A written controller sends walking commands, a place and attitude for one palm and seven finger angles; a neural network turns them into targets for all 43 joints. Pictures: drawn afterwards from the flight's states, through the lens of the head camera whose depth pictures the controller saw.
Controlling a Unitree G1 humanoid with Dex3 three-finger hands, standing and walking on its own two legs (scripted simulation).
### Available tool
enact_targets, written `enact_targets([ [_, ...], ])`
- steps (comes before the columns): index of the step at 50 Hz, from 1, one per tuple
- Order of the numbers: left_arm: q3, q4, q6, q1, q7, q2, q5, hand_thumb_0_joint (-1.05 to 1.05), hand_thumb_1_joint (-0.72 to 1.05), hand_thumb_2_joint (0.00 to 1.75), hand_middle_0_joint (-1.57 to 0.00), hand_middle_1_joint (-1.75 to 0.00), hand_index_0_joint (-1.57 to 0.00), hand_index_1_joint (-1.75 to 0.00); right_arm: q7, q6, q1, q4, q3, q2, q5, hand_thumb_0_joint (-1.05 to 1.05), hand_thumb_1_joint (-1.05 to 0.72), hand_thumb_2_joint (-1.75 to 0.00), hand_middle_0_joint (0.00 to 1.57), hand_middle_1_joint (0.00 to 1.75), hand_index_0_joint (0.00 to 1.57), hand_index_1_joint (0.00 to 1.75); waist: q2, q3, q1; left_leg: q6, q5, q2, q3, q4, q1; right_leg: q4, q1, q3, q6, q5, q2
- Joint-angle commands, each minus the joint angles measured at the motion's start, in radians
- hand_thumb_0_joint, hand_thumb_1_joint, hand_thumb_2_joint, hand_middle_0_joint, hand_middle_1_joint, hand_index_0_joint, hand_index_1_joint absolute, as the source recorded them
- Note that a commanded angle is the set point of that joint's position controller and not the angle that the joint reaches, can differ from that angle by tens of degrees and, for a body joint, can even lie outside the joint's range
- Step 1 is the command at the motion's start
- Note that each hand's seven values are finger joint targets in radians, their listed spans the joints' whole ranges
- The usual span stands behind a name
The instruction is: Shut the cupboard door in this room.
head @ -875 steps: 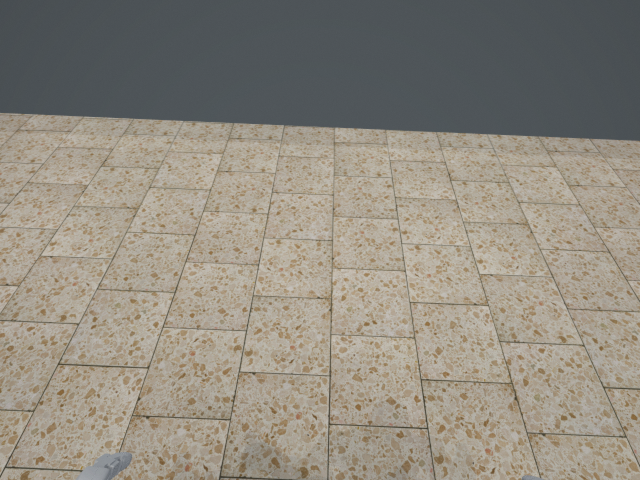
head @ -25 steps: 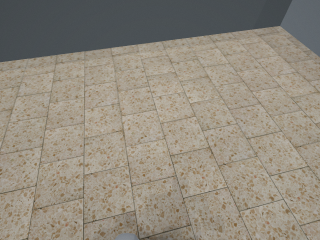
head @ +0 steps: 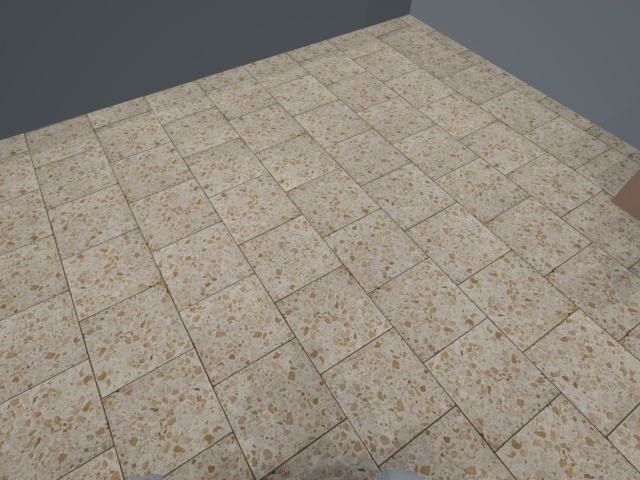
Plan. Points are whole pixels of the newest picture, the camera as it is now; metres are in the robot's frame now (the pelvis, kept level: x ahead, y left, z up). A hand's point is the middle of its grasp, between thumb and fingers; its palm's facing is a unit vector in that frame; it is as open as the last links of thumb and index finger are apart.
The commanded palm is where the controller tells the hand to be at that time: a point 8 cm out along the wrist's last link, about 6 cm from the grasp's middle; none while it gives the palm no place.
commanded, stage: turn or walk to find it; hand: left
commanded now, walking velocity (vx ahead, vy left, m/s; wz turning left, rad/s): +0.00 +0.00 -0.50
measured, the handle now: out of the picture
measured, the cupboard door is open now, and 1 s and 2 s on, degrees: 83 83 83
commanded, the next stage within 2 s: stand and wait in 1.30 s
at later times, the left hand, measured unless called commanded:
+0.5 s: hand out of the picture +0.08 +0.13 -0.15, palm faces -0.14 -0.95 -0.27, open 7.3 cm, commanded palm none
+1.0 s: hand out of the picture +0.13 +0.18 -0.16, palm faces -0.39 -0.89 -0.25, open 7.3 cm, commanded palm none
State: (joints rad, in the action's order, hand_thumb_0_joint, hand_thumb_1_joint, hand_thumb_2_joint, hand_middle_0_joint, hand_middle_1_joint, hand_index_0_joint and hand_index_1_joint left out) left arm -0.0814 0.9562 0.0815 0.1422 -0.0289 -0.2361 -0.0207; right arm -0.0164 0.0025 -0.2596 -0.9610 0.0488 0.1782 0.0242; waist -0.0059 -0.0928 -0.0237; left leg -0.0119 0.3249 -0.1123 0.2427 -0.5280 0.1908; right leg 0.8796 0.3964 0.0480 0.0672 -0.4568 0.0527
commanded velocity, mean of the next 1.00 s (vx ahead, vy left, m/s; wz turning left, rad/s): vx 0.00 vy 0.00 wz -0.50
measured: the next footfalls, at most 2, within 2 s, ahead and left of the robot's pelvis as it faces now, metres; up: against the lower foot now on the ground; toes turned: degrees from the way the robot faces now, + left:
right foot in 0.06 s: +0.03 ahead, -0.12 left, +0.00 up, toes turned -8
left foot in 0.76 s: +0.06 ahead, +0.09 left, +0.00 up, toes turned -20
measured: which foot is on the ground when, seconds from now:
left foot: down 0.00-0.08, up 0.10-0.74, down 0.76-1.00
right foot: up 0.00-0.04, down 0.06-0.76, up 0.78-1.00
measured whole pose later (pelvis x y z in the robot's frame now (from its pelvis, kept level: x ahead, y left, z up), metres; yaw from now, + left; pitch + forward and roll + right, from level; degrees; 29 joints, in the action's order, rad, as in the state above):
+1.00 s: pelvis -0.02 +0.00 +0.01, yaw -29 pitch -1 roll +0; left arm -0.11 0.96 0.07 0.22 -0.03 -0.28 -0.02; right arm -0.02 -0.01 -0.18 -0.91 0.03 0.19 0.02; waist 0.03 -0.07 0.03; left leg 0.01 0.28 -0.06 0.14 -0.48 0.19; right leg 1.13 0.50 -0.03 0.07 -0.40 0.02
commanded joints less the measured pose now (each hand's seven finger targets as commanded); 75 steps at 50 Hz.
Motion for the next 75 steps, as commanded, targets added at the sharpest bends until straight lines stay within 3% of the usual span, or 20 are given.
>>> enact_targets([
  [1, -0.001, -0.098, -0.052, -0.016, 0.005, -0.055, 0.005, 0.0, 0.9, 0.9, -0.2, -0.3, -0.2, -0.3, -0.007, 0.003, -0.045, 0.03, 0.064, 0.213, 0.0, 0.0, -0.9, -0.9, 0.2, 0.3, 0.2, 0.3, -0.188, 0.126, 0.003, 0.093, -0.602, -0.23, -0.13, 0.008, -0.107, -0.294, -0.092, 0.063, -0.037, 0.121, -0.031],
  [2, -0.007, -0.074, -0.063, 0.063, 0.008, -0.081, 0.002, 0.0, 0.9, 0.9, -0.2, -0.3, -0.2, -0.3, -0.004, 0.002, -0.03, 0.036, 0.063, 0.211, -0.007, 0.0, -0.9, -0.9, 0.2, 0.3, 0.2, 0.3, -0.117, 0.17, 0.048, 0.044, -0.531, -0.202, -0.08, -0.107, -0.059, -0.445, -0.224, 0.055, -0.049, 0.285, -0.02],
  [4, -0.045, -0.029, -0.075, 0.202, 0.037, -0.268, 0.001, 0.0, 0.9, 0.9, -0.2, -0.3, -0.2, -0.3, 0.002, -0.01, 0.059, 0.117, 0.028, 0.099, -0.013, 0.0, -0.9, -0.9, 0.2, 0.3, 0.2, 0.3, 0.334, 0.183, 0.117, -0.063, 0.32, 0.004, -0.071, -0.525, 0.403, -0.488, -0.472, -0.435, -0.222, 0.955, 0.361],
  [5, -0.038, -0.028, -0.068, 0.205, 0.047, -0.247, 0.013, 0.0, 0.9, 0.9, -0.2, -0.3, -0.2, -0.3, -0.012, -0.029, 0.07, 0.118, 0.03, 0.12, -0.015, 0.0, -0.9, -0.9, 0.2, 0.3, 0.2, 0.3, 0.225, 0.179, 0.114, -0.051, 0.313, -0.011, -0.202, -0.616, 0.388, -0.477, -0.403, -0.372, -0.277, 0.964, 0.379],
  [11, -0.014, -0.087, -0.078, 0.019, 0.046, -0.146, 0.013, 0.0, 0.9, 0.9, -0.2, -0.3, -0.2, -0.3, 0.0, -0.043, 0.019, 0.044, 0.042, 0.132, -0.002, 0.0, -0.9, -0.9, 0.2, 0.3, 0.2, 0.3, 0.109, 0.12, 0.025, -0.074, 0.02, -0.003, -0.244, -0.644, 0.36, -0.529, -0.279, -0.235, -0.192, 0.638, 0.171],
  [30, -0.031, -0.039, -0.073, 0.156, 0.05, -0.168, -0.001, 0.0, 0.9, 0.9, -0.2, -0.3, -0.2, -0.3, -0.016, -0.027, 0.201, 0.125, 0.027, 0.14, -0.019, 0.0, -0.9, -0.9, 0.2, 0.3, 0.2, 0.3, 0.122, 0.138, 0.078, -0.056, 0.116, 0.079, -0.282, -0.309, 0.28, -0.513, -0.311, -0.509, -0.273, 0.661, 0.154],
  [35, -0.033, -0.051, -0.064, 0.076, 0.049, -0.181, 0.005, 0.0, 0.9, 0.9, -0.2, -0.3, -0.2, -0.3, -0.025, -0.012, 0.083, 0.099, 0.027, 0.136, -0.032, 0.0, -0.9, -0.9, 0.2, 0.3, 0.2, 0.3, 0.117, 0.188, 0.011, -0.031, -0.032, 0.105, -0.271, 0.046, 0.007, -0.431, -0.19, -0.509, -0.202, 0.638, 0.094],
  [36, -0.029, -0.062, -0.061, 0.063, 0.046, -0.164, 0.012, 0.0, 0.9, 0.9, -0.2, -0.3, -0.2, -0.3, -0.029, -0.003, 0.036, 0.087, 0.031, 0.156, -0.03, 0.0, -0.9, -0.9, 0.2, 0.3, 0.2, 0.3, 0.082, 0.208, -0.01, -0.014, -0.106, 0.063, -0.288, 0.14, -0.146, -0.375, -0.075, -0.463, -0.159, 0.528, 0.037],
  [38, -0.013, -0.08, -0.055, 0.093, 0.032, -0.088, 0.016, 0.0, 0.9, 0.9, -0.2, -0.3, -0.2, -0.3, -0.028, -0.002, 0.059, 0.108, 0.053, 0.282, -0.013, 0.0, -0.9, -0.9, 0.2, 0.3, 0.2, 0.3, -0.3, 0.166, 0.006, 0.112, -0.233, -0.313, -0.615, 0.274, -0.242, -0.04, 0.215, -0.186, -0.054, -0.113, -0.148],
  [41, -0.044, -0.05, -0.028, 0.107, 0.021, -0.136, -0.011, 0.0, 0.9, 0.9, -0.2, -0.3, -0.2, -0.3, -0.027, -0.007, 0.181, 0.152, 0.027, 0.198, -0.005, 0.0, -0.9, -0.9, 0.2, 0.3, 0.2, 0.3, -0.17, 0.042, 0.058, 0.141, -0.129, -0.246, -0.458, 0.295, 0.055, 0.286, 0.145, -0.141, -0.016, -0.027, -0.083],
  [45, -0.032, -0.05, -0.03, 0.107, 0.003, -0.095, -0.004, 0.0, 0.9, 0.9, -0.2, -0.3, -0.2, -0.3, -0.023, 0.004, 0.126, 0.136, 0.029, 0.183, -0.003, 0.0, -0.9, -0.9, 0.2, 0.3, 0.2, 0.3, -0.106, 0.052, 0.051, 0.133, -0.307, -0.162, -0.29, 0.229, -0.024, 0.34, 0.188, -0.081, 0.003, 0.073, -0.05],
  [55, 0.002, -0.108, -0.04, -0.031, -0.004, -0.049, 0.004, 0.0, 0.9, 0.9, -0.2, -0.3, -0.2, -0.3, -0.004, 0.001, -0.019, 0.066, 0.059, 0.231, 0.006, 0.0, -0.9, -0.9, 0.2, 0.3, 0.2, 0.3, -0.211, 0.108, -0.021, 0.148, -0.366, -0.243, -0.212, 0.14, -0.09, -0.102, 0.006, 0.043, -0.012, -0.03, -0.013],
  [58, -0.004, -0.069, -0.058, 0.089, -0.01, -0.069, 0.0, 0.0, 0.9, 0.9, -0.2, -0.3, -0.2, -0.3, 0.002, -0.001, 0.019, 0.06, 0.056, 0.233, 0.005, 0.0, -0.9, -0.9, 0.2, 0.3, 0.2, 0.3, -0.14, 0.153, 0.058, 0.068, -0.04, -0.213, -0.145, -0.01, 0.049, -0.385, -0.256, 0.09, -0.046, 0.125, -0.047],
  [59, -0.02, -0.035, -0.074, 0.184, -0.002, -0.149, -0.006, 0.0, 0.9, 0.9, -0.2, -0.3, -0.2, -0.3, 0.009, -0.003, 0.007, 0.068, 0.044, 0.183, -0.007, 0.0, -0.9, -0.9, 0.2, 0.3, 0.2, 0.3, 0.079, 0.191, 0.098, 0.0, 0.132, -0.138, -0.045, -0.223, 0.239, -0.522, -0.474, -0.053, -0.087, 0.082, 0.068],
  [60, -0.04, -0.007, -0.084, 0.266, 0.017, -0.28, -0.008, 0.0, 0.9, 0.9, -0.2, -0.3, -0.2, -0.3, 0.017, -0.003, 0.077, 0.124, 0.014, 0.097, -0.006, 0.0, -0.9, -0.9, 0.2, 0.3, 0.2, 0.3, 0.419, 0.148, 0.153, -0.06, 0.409, 0.013, -0.038, -0.531, 0.579, -0.642, -0.567, -0.506, -0.198, 0.042, 0.326],
  [61, -0.042, -0.01, -0.077, 0.307, 0.034, -0.279, 0.012, 0.0, 0.9, 0.9, -0.2, -0.3, -0.2, -0.3, 0.017, -0.009, 0.186, 0.169, 0.017, 0.155, 0.002, 0.0, -0.9, -0.9, 0.2, 0.3, 0.2, 0.3, 0.299, 0.103, 0.183, -0.044, 0.327, -0.005, -0.19, -0.614, 0.618, -0.685, -0.475, -0.578, -0.259, 0.057, 0.379],
  [62, -0.046, -0.023, -0.083, 0.245, 0.041, -0.247, 0.009, 0.0, 0.9, 0.9, -0.2, -0.3, -0.2, -0.3, 0.02, -0.011, 0.186, 0.163, 0.024, 0.159, 0.001, 0.0, -0.9, -0.9, 0.2, 0.3, 0.2, 0.3, 0.263, 0.05, 0.145, -0.034, 0.207, -0.034, -0.238, -0.635, 0.622, -0.684, -0.419, -0.503, -0.255, 0.074, 0.332],
  [65, -0.012, -0.047, -0.103, 0.097, 0.041, -0.149, 0.012, 0.0, 0.9, 0.9, -0.2, -0.3, -0.2, -0.3, 0.022, -0.009, 0.094, 0.084, 0.033, 0.162, 0.007, 0.0, -0.9, -0.9, 0.2, 0.3, 0.2, 0.3, 0.11, 0.012, 0.047, -0.061, 0.034, -0.048, -0.23, -0.61, 0.484, -0.623, -0.289, -0.305, -0.225, 0.367, 0.233],
  [68, 0.004, -0.045, -0.118, 0.083, 0.04, -0.125, 0.011, 0.0, 0.9, 0.9, -0.2, -0.3, -0.2, -0.3, 0.017, -0.023, -0.01, 0.031, 0.024, 0.12, 0.004, 0.0, -0.9, -0.9, 0.2, 0.3, 0.2, 0.3, 0.112, 0.05, 0.004, -0.083, -0.036, -0.013, -0.21, -0.572, 0.389, -0.584, -0.257, -0.175, -0.193, 0.662, 0.168],
  [75, 0.016, 0.011, -0.116, 0.133, 0.053, -0.095, 0.004, 0.0, 0.9, 0.9, -0.2, -0.3, -0.2, -0.3, 0.004, -0.026, 0.048, 0.023, 0.011, 0.099, -0.008, 0.0, -0.9, -0.9, 0.2, 0.3, 0.2, 0.3, 0.12, 0.056, 0.021, -0.08, -0.055, 0.014, -0.216, -0.447, 0.36, -0.549, -0.293, -0.175, -0.212, 0.804, 0.165],
])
